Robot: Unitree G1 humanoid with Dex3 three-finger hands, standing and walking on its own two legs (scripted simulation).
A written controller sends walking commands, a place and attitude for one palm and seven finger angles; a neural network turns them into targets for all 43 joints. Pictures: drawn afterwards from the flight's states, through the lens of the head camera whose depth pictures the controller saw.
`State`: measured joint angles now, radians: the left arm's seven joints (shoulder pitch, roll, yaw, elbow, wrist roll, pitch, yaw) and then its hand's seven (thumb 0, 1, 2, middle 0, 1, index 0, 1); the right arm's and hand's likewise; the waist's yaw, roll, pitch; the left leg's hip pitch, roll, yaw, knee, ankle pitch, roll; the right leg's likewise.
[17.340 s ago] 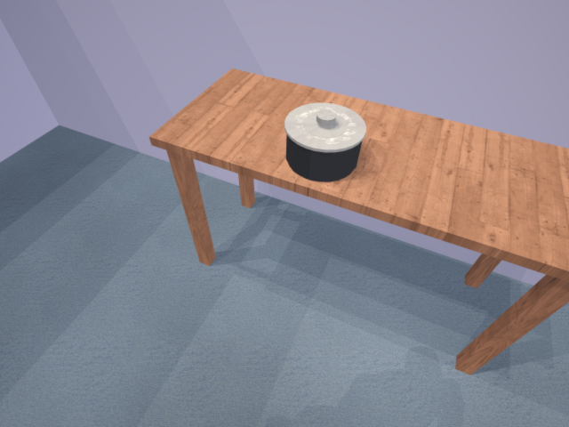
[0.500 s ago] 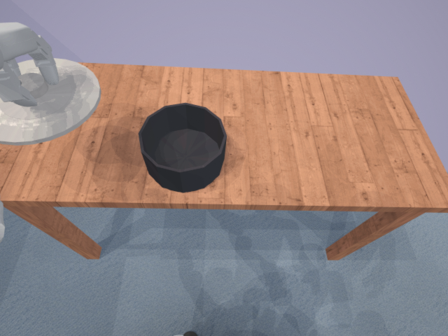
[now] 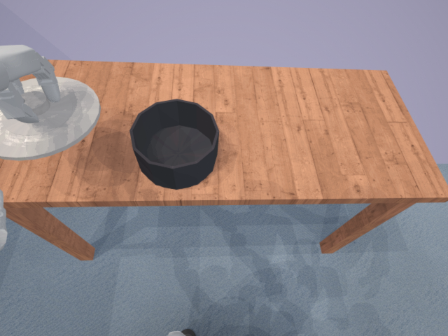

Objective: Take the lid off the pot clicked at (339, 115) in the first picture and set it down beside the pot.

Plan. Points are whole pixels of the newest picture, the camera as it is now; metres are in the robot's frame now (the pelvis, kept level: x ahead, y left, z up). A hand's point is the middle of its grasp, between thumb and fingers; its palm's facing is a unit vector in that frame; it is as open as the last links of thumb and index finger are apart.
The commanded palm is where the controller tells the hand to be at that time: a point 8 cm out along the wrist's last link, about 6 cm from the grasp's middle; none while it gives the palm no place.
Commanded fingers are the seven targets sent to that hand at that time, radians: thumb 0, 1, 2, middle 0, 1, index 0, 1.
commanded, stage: lower the lid onto the table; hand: left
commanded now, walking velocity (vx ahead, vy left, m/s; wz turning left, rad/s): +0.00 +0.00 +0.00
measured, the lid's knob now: (33, 103) +0.50 +0.31 +0.10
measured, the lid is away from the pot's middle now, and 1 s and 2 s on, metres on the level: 0.23 0.24 0.23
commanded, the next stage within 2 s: none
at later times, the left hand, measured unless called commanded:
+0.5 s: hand (32, 108) +0.49 +0.31 +0.10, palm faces -0.48 -0.12 -0.87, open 7.5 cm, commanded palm +0.54 +0.31 +0.17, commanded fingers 0.00 0.72 0.81 -0.85 -1.08 -0.87 -1.08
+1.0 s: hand (36, 127) +0.47 +0.31 +0.06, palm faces -0.50 -0.10 -0.86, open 7.4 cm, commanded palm +0.55 +0.32 +0.13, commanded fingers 0.00 0.72 0.81 -0.85 -1.08 -0.87 -1.08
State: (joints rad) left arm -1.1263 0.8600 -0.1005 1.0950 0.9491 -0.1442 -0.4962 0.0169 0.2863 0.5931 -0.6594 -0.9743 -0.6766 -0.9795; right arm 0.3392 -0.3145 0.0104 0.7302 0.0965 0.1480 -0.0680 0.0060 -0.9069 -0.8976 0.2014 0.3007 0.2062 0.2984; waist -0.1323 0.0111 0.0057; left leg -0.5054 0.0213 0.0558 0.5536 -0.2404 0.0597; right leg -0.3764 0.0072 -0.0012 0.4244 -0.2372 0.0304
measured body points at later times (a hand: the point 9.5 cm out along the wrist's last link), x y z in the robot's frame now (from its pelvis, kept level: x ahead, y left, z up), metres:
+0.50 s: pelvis +0.00 +0.00 -0.01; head +0.11 +0.02 +0.43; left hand +0.51 +0.31 +0.15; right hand -0.01 -0.29 -0.12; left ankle +0.01 +0.08 -0.73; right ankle -0.03 -0.15 -0.73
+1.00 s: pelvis +0.00 +0.00 -0.01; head +0.11 +0.03 +0.42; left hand +0.50 +0.32 +0.11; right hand -0.02 -0.29 -0.12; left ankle +0.01 +0.08 -0.73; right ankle -0.03 -0.15 -0.73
